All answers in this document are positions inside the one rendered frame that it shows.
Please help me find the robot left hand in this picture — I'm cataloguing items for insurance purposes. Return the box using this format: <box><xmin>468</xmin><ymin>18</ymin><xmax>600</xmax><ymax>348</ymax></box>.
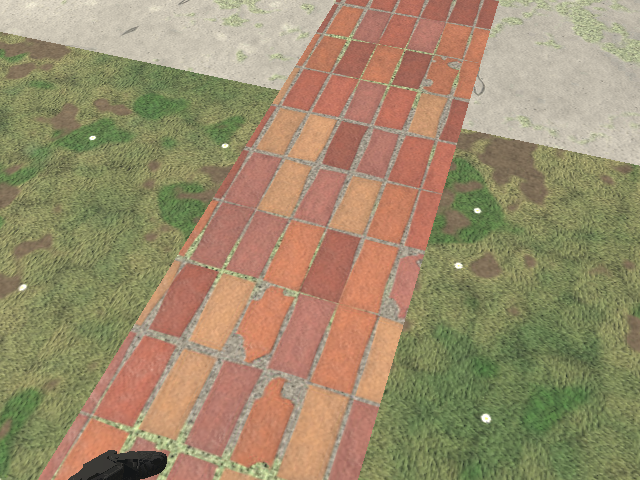
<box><xmin>68</xmin><ymin>450</ymin><xmax>167</xmax><ymax>480</ymax></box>

